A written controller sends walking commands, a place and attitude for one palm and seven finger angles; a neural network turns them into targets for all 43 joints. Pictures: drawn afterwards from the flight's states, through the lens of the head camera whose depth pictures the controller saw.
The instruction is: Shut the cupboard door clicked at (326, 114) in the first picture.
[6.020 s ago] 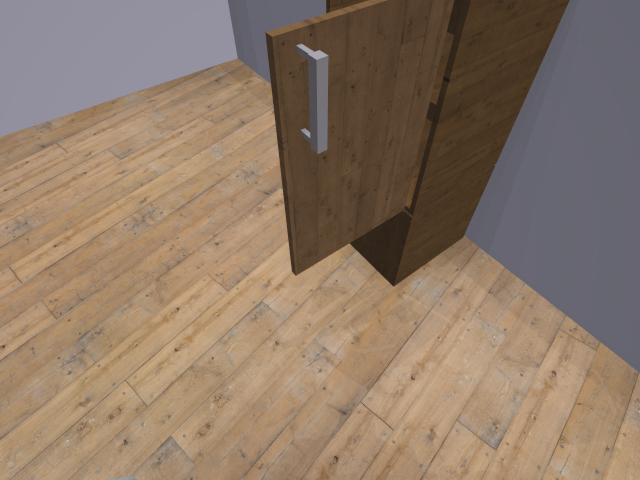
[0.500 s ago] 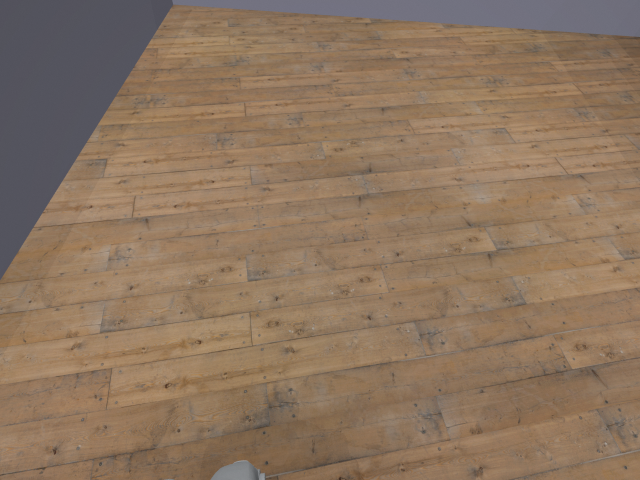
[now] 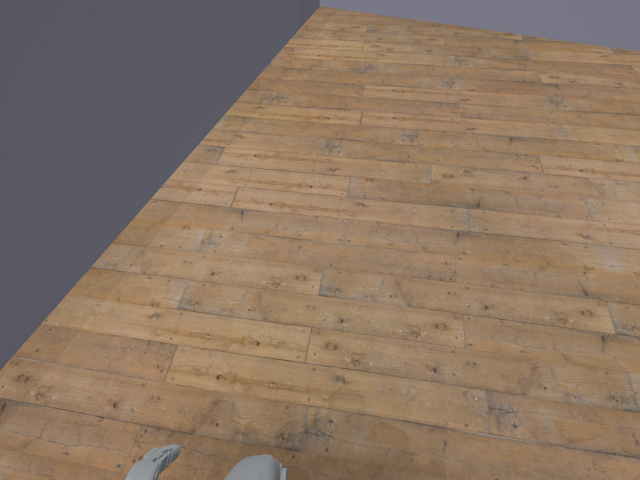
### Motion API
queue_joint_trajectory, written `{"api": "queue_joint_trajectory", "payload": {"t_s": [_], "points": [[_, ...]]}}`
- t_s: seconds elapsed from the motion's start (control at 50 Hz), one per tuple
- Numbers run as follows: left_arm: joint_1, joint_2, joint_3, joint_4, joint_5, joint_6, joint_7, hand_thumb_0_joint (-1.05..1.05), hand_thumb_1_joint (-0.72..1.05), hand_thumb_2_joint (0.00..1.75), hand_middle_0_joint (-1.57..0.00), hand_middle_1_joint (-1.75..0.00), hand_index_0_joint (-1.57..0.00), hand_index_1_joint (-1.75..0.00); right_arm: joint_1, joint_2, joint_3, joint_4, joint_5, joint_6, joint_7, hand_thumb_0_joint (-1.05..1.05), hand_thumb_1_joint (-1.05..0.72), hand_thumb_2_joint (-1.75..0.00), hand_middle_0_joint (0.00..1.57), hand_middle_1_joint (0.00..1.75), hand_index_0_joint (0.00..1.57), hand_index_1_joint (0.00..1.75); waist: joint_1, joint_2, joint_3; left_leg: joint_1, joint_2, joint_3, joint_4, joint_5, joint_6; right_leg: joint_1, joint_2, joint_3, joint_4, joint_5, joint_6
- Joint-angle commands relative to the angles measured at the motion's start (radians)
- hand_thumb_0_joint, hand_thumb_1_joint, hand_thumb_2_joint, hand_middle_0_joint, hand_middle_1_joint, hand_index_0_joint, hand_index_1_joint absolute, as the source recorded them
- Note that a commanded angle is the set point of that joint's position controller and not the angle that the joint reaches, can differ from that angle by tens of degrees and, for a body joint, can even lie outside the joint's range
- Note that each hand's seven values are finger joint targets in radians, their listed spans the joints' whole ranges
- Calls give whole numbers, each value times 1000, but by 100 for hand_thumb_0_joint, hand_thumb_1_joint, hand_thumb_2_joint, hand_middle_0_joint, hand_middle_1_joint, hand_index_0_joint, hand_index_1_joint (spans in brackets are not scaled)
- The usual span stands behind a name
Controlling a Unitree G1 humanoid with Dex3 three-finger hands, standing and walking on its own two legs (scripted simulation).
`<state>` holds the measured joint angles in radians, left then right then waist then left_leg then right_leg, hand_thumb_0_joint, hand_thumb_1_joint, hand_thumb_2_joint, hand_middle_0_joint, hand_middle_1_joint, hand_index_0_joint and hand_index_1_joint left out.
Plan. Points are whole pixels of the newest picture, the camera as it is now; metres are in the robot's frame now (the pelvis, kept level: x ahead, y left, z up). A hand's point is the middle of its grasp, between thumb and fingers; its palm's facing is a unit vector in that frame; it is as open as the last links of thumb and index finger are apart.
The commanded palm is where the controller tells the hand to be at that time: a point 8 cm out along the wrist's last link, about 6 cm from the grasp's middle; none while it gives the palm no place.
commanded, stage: walk to a spot facing it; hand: left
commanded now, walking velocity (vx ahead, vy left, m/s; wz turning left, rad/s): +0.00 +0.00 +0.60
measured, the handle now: out of the picture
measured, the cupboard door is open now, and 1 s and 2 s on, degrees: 90 90 90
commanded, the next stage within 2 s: none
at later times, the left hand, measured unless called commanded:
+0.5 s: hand out of the picture +0.07 +0.20 -0.16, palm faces +0.33 -0.89 -0.31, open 7.4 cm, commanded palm none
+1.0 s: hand out of the picture +0.03 +0.19 -0.16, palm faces +0.60 -0.76 -0.25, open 7.4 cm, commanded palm none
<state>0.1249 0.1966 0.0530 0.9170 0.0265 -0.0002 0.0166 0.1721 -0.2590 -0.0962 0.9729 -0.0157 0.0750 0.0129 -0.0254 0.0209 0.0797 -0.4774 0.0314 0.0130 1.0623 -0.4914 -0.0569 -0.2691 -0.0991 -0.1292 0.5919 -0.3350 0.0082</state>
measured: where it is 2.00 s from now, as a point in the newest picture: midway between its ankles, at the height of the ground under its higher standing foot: outside the picture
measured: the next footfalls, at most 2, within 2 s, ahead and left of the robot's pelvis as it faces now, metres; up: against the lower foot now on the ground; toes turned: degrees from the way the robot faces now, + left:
left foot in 0.20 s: +0.05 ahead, +0.12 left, +0.00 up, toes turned +15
right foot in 0.48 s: +0.13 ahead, -0.15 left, +0.00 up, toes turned +15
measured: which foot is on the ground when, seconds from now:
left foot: up 0.00-0.18, down 0.20-0.48, up 0.50-0.76, down 0.78-1.00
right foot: down 0.00-0.20, up 0.22-0.46, down 0.48-0.78, up 0.80-1.00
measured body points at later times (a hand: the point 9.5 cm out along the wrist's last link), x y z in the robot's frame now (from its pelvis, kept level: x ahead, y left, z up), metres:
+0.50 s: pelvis +0.05 -0.04 -0.01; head +0.10 -0.03 +0.43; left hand +0.05 +0.25 -0.14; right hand +0.22 -0.25 -0.16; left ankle +0.01 +0.11 -0.73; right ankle +0.09 -0.16 -0.74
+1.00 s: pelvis +0.08 -0.04 +0.00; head +0.12 +0.00 +0.45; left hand +0.00 +0.23 -0.14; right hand +0.29 -0.20 -0.14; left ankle +0.01 +0.06 -0.73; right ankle +0.15 -0.17 -0.69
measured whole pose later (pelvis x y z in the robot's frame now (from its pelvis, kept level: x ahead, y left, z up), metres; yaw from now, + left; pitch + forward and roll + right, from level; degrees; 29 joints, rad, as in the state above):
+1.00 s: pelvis +0.08 -0.04 +0.00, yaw +37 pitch +1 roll +0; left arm 0.13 0.25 0.08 0.90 0.01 0.06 0.00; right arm 0.16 -0.22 -0.06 0.92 -0.02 0.04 0.00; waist -0.01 -0.01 0.11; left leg -0.30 0.01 -0.03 0.56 -0.27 0.00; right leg -0.44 -0.07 -0.04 0.93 -0.47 0.09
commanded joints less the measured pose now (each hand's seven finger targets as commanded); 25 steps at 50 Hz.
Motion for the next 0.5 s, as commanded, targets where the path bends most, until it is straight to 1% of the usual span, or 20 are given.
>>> {"api": "queue_joint_trajectory", "payload": {"t_s": [0.0, 0.04, 0.08, 0.1, 0.12, 0.14, 0.16, 0.18, 0.2, 0.22, 0.24, 0.26, 0.28, 0.32, 0.38, 0.4, 0.42, 0.44, 0.46, 0.48], "points": [[87, 177, 35, -38, 1, -21, 15, 0, 90, 90, -20, -30, -20, -30, -86, -11, 12, -113, 2, -26, 16, 0, -90, -90, 20, 30, 20, 30, 40, -234, -86, -59, 19, 65, -97, 5, -23, 185, -243, 85, -201, 661, -100], [131, 206, 42, -25, 1, -24, 14, 0, 90, 90, -20, -30, -20, -30, -105, -4, 21, -123, 5, -32, 20, 0, -90, -90, 20, 30, 20, 30, 60, -214, -122, -16, -3, 106, -237, 23, -18, 257, -254, 66, -151, 768, -99], [147, 224, 47, -20, 2, -23, 12, 0, 90, 90, -20, -30, -20, -30, -114, -8, 24, -135, 7, -35, 22, 0, -90, -90, 20, 30, 20, 30, 65, -229, -136, 30, -19, 132, -341, 61, -7, 272, -261, 52, -115, 802, -93], [141, 231, 50, -20, 1, -23, 10, 0, 90, 90, -20, -30, -20, -30, -101, -16, 24, -137, 7, -37, 21, 0, -90, -90, 20, 30, 20, 30, 54, -231, -146, 63, -26, 143, -398, 98, -1, 271, -259, 34, -86, 815, -81], [127, 235, 53, -23, -3, -23, 9, 0, 90, 90, -20, -30, -20, -30, -70, -31, 22, -133, 5, -41, 19, 0, -90, -90, 20, 30, 20, 30, 31, -216, -166, 134, -33, 149, -482, 166, 8, 253, -252, 5, -32, 818, -60], [110, 240, 53, -31, -11, -23, 6, 0, 90, 90, -20, -30, -20, -30, -20, -60, 16, -123, 1, -44, 16, 0, -90, -90, 20, 30, 20, 30, -2, -194, -190, 254, -35, 153, -577, 280, 21, 188, -241, -31, 48, 782, -26], [96, 216, 48, -48, -15, -20, 1, 0, 90, 90, -20, -30, -20, -30, 44, -123, -2, -114, -6, -50, 13, 0, -90, -90, 20, 30, 20, 30, -38, -58, -238, 452, 72, 38, -624, 522, 68, 21, -198, -60, 215, 579, 23], [82, 144, 31, -95, -25, -13, -5, 0, 90, 90, -20, -30, -20, -30, 123, -243, -33, -111, -12, -56, 6, 0, -90, -90, 20, 30, 20, 30, -82, 276, -265, 603, 373, -356, -630, 972, 246, -274, -49, -69, 471, -190, 99], [27, 154, 25, -131, -12, 4, 5, 0, 90, 90, -20, -30, -20, -30, 172, -278, -36, -90, -5, -44, 1, 0, -90, -90, 20, 30, 20, 30, -93, 199, -257, 539, 443, -363, -641, 922, 319, -305, -28, 59, 592, -353, 84], [-24, 136, 26, -133, -12, 13, 7, 0, 90, 90, -20, -30, -20, -30, 138, -260, -38, -95, -7, -52, -14, 0, -90, -90, 20, 30, 20, 30, -85, 175, -211, 484, 387, -371, -648, 867, 304, -359, -29, 99, 622, -290, 85], [-23, 135, 30, -111, -13, 19, 6, 0, 90, 90, -20, -30, -20, -30, 79, -230, -31, -107, -8, -54, -23, 0, -90, -90, 20, 30, 20, 30, -57, 203, -168, 416, 331, -314, -656, 803, 269, -347, -36, 129, 617, -224, 84], [0, 139, 31, -96, -11, 24, 0, 0, 90, 90, -20, -30, -20, -30, 20, -199, -21, -122, -8, -56, -25, 0, -90, -90, 20, 30, 20, 30, -26, 187, -145, 359, 281, -246, -659, 741, 230, -308, -33, 135, 587, -164, 85], [20, 133, 33, -84, -11, 28, -5, 0, 90, 90, -20, -30, -20, -30, -8, -186, -15, -127, -10, -56, -27, 0, -90, -90, 20, 30, 20, 30, -10, 178, -132, 333, 249, -216, -661, 713, 210, -276, -18, 123, 538, -145, 86], [33, 124, 31, -81, -15, 32, -8, 0, 90, 90, -20, -30, -20, -30, -23, -195, -18, -132, -13, -54, -25, 0, -90, -90, 20, 30, 20, 30, -1, 143, -139, 297, 229, -211, -665, 643, 206, -201, 8, 106, 405, -154, 80], [78, 117, 31, -76, -14, 26, -10, 0, 90, 90, -20, -30, -20, -30, -67, -202, -25, -141, -15, -41, -19, 0, -90, -90, 20, 30, 20, 30, 18, 148, -125, 187, 193, -230, -657, 482, 183, -47, 56, 63, 192, -115, 70], [121, 121, 34, -67, -14, 22, -10, 0, 90, 90, -20, -30, -20, -30, -91, -197, -27, -148, -12, -37, -18, 0, -90, -90, 20, 30, 20, 30, 39, 152, -127, 141, 172, -229, -632, 431, 167, 27, 71, 54, 91, -45, 67], [170, 138, 40, -58, -13, 12, -8, 0, 90, 90, -20, -30, -20, -30, -115, -182, -25, -159, -6, -34, -15, 0, -90, -90, 20, 30, 20, 30, 67, 101, -125, 74, 132, -211, -574, 358, 133, 123, 65, 49, -56, 54, 62], [200, 205, 53, -58, 0, -1, 2, 0, 90, 90, -20, -30, -20, -30, -113, -125, -19, -173, 4, -32, -9, 0, -90, -90, 20, 30, 20, 30, 83, -98, -113, -51, 26, -125, -412, 188, 69, 205, -96, 223, -249, 35, 18], [189, 298, 69, -73, 10, -8, 9, 0, 90, 90, -20, -30, -20, -30, -111, -62, -9, -198, 7, -34, 1, 0, -90, -90, 20, 30, 20, 30, 89, -371, -105, -135, -92, 10, -149, -90, 2, 195, -361, 496, -359, 113, -102], [159, 302, 59, -87, 2, -4, 9, 0, 90, 90, -20, -30, -20, -30, -98, -83, -9, -199, 0, -33, 8, 0, -90, -90, 20, 30, 20, 30, 79, -302, -124, -80, -42, -36, 38, -128, 21, 96, -401, 460, -344, 114, -167]]}}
